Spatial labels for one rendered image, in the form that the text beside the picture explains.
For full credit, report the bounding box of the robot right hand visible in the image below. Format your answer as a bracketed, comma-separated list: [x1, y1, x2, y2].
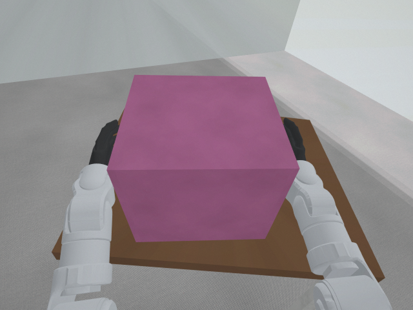
[283, 118, 306, 161]

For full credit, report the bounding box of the robot right upper arm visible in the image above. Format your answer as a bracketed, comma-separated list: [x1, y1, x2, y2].
[313, 275, 390, 310]

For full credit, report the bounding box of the table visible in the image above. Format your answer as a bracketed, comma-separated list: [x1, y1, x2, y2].
[52, 111, 385, 310]

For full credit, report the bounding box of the carton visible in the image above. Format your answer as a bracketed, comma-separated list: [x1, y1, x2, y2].
[107, 75, 299, 242]

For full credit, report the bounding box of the robot left hand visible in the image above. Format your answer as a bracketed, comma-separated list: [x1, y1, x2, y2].
[89, 119, 120, 166]

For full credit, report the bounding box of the right robot forearm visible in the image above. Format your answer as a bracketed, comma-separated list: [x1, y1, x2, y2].
[286, 160, 392, 310]

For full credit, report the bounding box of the left robot forearm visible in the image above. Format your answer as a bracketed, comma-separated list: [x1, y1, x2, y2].
[47, 163, 116, 310]

